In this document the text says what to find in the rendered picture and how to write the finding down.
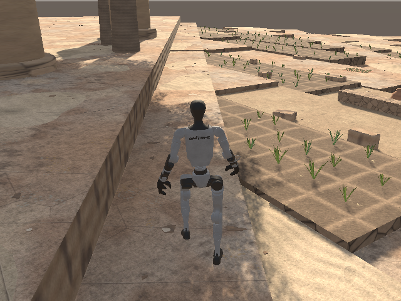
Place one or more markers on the robot left forearm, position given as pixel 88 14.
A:
pixel 166 170

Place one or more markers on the left robot upper arm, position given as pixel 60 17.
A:
pixel 175 146

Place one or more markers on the robot right thigh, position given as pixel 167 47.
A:
pixel 217 189

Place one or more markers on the right robot hand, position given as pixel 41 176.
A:
pixel 236 169

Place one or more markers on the robot right forearm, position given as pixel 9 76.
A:
pixel 232 160

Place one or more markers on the robot left shin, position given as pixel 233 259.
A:
pixel 185 209

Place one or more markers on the left robot hand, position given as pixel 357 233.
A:
pixel 160 186

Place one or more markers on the right robot upper arm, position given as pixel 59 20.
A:
pixel 222 139

